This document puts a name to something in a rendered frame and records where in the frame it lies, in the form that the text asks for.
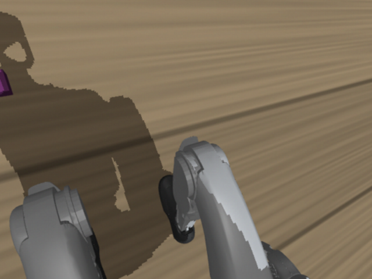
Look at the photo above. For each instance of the small box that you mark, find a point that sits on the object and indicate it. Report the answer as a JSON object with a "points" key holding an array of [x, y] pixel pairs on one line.
{"points": [[5, 88]]}

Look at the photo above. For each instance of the right robot foot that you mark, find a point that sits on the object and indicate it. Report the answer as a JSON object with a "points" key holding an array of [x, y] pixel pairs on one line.
{"points": [[169, 207]]}

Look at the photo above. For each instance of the right robot hand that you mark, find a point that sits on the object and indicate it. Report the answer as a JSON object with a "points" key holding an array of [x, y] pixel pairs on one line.
{"points": [[281, 267]]}

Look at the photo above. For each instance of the left robot foot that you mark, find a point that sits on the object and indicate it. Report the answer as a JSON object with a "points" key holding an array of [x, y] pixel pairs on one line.
{"points": [[97, 259]]}

